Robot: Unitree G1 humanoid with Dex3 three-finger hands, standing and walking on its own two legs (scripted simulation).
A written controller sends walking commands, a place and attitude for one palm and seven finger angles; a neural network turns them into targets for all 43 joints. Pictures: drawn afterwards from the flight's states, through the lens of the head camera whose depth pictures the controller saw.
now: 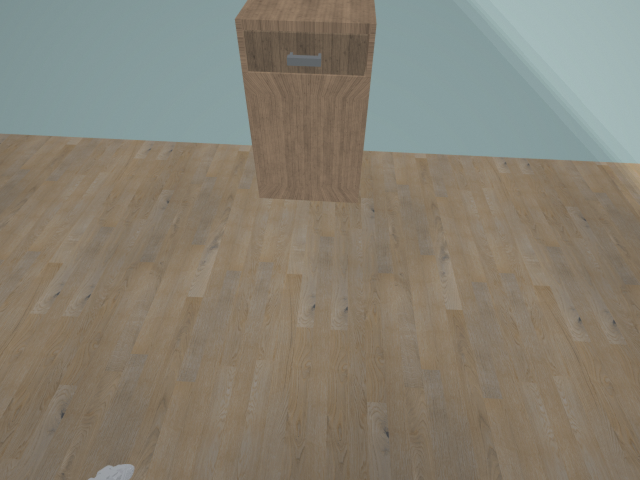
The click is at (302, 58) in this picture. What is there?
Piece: drawer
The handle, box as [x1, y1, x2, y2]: [287, 52, 320, 66]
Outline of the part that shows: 287,55 287,65 320,66 320,53 317,56 293,55 292,52 290,52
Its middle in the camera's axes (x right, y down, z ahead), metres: -0.06 -0.64 +1.37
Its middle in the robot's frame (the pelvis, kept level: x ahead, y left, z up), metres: +1.45 +0.12 -0.07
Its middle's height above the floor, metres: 0.70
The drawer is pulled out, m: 0.00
